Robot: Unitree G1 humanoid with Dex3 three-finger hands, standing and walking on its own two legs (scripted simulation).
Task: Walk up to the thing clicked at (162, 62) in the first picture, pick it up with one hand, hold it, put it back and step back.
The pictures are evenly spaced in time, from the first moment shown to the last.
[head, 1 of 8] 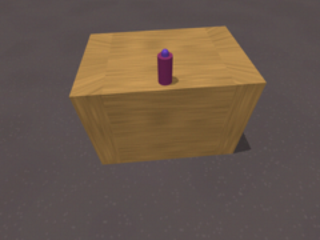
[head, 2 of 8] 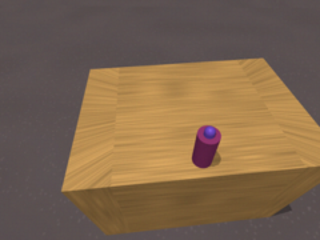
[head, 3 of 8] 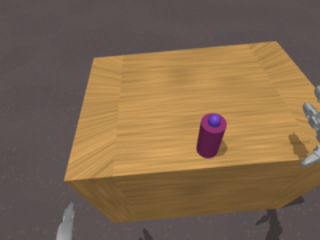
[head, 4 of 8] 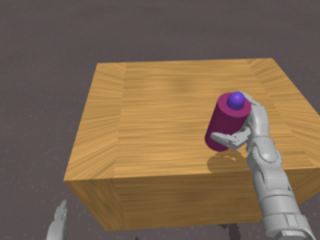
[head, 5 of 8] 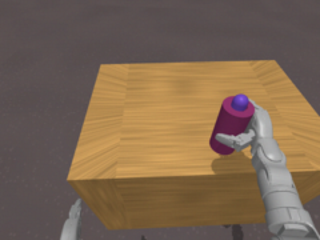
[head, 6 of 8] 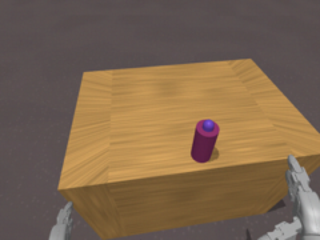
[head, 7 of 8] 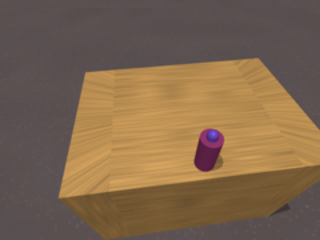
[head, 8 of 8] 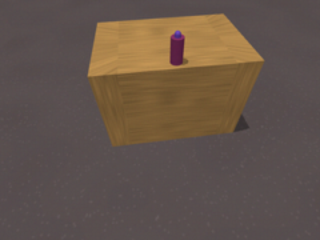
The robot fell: no
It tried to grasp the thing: yes
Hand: right
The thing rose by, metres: 0.24
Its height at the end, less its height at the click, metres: +0.00
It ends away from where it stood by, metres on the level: 0.01
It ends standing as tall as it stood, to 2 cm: yes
